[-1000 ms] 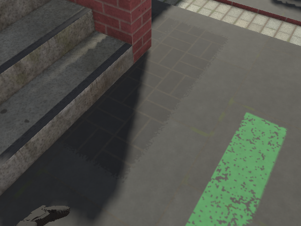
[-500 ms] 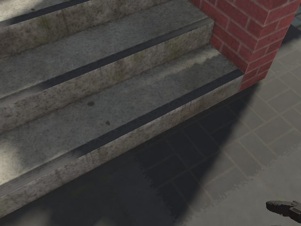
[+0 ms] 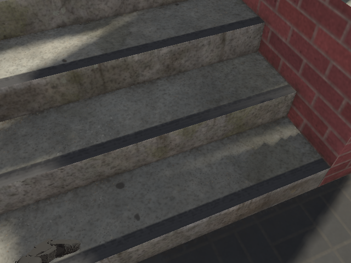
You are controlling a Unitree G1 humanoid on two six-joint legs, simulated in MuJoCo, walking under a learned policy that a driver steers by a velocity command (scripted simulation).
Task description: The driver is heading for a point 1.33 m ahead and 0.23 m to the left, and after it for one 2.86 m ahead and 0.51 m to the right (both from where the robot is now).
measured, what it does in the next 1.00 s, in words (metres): climbs: left foot, then right foot 0.15 m higher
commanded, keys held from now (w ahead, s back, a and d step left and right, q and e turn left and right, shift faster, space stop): w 1.00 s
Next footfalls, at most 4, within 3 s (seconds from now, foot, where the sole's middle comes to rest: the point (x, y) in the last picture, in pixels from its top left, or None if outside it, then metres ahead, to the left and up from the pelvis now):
0.44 left None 0.33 0.13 -0.76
0.94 right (203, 186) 0.71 -0.12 -0.61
1.50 left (145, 112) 0.96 0.09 -0.46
2.06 right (184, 22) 1.33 -0.09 -0.31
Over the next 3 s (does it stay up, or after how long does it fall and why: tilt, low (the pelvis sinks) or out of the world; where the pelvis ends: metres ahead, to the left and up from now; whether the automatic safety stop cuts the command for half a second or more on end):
stays up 1.44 0.13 0.60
